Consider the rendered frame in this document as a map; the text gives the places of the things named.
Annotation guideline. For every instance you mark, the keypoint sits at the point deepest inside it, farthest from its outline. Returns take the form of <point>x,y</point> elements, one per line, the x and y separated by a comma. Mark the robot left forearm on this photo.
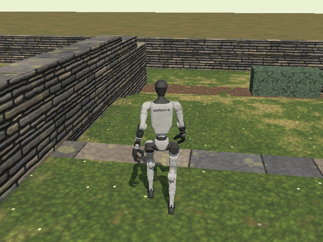
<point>138,138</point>

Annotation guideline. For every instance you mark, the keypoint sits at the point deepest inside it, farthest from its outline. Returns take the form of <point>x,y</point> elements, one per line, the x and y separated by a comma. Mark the left robot hand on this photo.
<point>134,154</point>

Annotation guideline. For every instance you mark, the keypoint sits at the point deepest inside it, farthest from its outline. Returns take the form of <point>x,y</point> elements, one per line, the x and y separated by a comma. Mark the robot left upper arm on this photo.
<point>143,115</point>

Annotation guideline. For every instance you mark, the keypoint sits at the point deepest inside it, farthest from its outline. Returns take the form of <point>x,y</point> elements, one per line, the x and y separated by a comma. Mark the robot right forearm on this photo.
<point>182,131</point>

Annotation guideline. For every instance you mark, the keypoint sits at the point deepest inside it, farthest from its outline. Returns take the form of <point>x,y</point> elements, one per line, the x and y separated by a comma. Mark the robot right thigh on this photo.
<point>173,159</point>

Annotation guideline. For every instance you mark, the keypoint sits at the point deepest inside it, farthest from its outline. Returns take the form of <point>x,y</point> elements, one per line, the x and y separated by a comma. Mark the robot right upper arm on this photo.
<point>179,114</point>

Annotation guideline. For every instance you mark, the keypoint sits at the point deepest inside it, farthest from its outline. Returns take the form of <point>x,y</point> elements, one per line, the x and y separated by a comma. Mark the right robot hand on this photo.
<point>179,136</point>

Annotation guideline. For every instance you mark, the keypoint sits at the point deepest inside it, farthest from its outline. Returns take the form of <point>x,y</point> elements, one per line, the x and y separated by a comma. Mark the right robot foot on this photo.
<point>171,210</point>

